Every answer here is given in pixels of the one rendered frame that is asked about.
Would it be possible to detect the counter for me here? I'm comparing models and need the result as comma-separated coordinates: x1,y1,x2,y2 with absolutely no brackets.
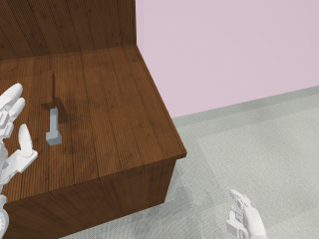
0,0,187,239

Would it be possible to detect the tap lever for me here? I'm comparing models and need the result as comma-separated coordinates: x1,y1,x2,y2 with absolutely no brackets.
46,107,62,146

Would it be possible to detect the robot right hand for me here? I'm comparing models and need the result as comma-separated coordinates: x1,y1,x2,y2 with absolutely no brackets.
226,189,267,239

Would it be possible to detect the robot left hand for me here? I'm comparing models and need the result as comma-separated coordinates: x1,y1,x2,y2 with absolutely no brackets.
0,83,38,193

